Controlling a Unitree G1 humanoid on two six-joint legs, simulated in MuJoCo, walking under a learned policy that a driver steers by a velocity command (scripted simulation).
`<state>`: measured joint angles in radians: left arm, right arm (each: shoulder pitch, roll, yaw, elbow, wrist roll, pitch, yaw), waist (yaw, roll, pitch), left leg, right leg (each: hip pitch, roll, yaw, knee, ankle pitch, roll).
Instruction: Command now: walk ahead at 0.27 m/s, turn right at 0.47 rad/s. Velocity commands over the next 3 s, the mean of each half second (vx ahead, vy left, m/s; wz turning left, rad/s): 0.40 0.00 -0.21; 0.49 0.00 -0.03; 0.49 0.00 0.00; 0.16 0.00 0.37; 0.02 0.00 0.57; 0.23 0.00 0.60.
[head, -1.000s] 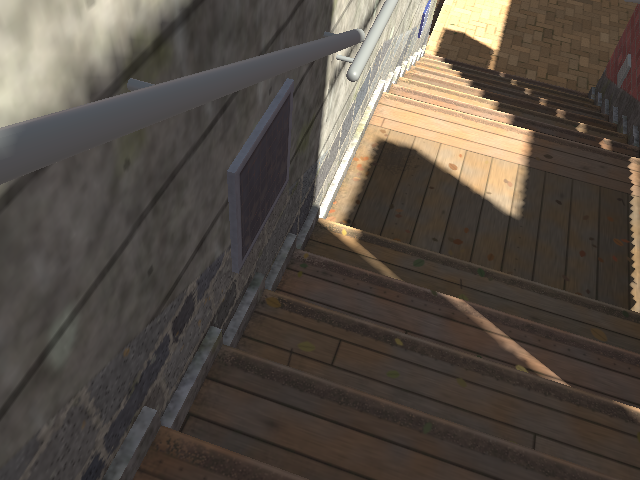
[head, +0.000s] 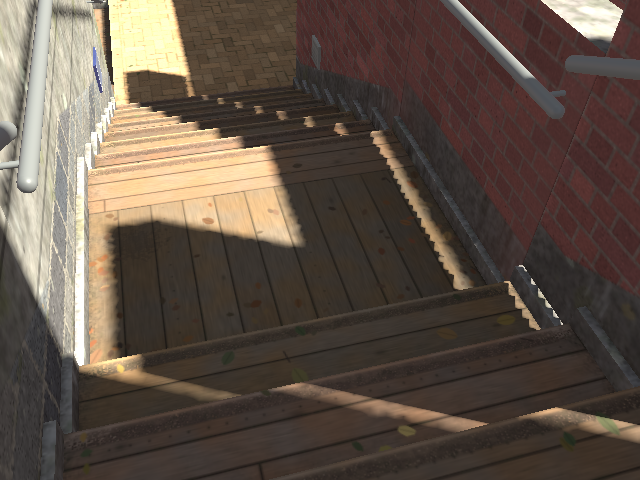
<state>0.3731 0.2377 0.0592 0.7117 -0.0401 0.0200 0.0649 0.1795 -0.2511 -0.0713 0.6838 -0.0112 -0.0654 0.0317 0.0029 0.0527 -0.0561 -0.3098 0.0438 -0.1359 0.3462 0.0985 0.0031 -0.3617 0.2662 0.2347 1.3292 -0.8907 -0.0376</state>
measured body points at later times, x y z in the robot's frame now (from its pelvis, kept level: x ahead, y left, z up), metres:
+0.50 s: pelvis +0.16 -0.03 -0.03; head +0.16 -0.03 +0.42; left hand +0.42 +0.15 -0.08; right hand +0.07 -0.25 -0.18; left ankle +0.08 +0.12 -0.76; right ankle +0.24 -0.16 -0.75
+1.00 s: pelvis +0.40 -0.10 -0.09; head +0.41 -0.12 +0.36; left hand +0.33 +0.16 -0.21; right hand +0.60 -0.33 -0.18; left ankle +0.56 +0.02 -0.80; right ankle +0.23 -0.15 -0.76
